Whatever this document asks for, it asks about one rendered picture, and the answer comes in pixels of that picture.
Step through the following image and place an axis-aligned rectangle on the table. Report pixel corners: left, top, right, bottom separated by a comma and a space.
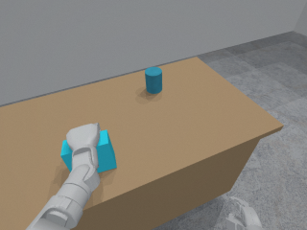
0, 57, 284, 230

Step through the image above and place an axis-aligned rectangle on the sponge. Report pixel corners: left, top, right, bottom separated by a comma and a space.
60, 130, 117, 173

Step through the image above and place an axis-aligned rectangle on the robot left hand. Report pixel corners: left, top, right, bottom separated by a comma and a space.
66, 123, 101, 168

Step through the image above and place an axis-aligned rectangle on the robot left upper arm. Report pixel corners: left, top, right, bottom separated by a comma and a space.
31, 218, 70, 230

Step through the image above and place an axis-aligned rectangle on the robot right hand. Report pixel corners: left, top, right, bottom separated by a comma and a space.
225, 196, 262, 230

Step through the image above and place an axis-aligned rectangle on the robot left forearm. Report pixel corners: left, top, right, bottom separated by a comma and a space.
26, 145, 101, 230

